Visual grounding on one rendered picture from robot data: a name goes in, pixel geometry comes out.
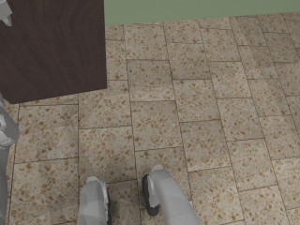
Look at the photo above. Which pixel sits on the robot right thigh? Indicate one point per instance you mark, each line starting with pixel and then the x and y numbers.
pixel 175 206

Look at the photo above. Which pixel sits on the robot left hand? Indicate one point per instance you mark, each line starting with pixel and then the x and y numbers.
pixel 5 12

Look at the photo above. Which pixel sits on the robot left upper arm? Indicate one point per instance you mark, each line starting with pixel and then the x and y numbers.
pixel 9 134

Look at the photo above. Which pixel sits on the right robot foot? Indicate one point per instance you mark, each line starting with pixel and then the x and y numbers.
pixel 152 211

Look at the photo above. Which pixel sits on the cabinet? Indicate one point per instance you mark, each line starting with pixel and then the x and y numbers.
pixel 53 48

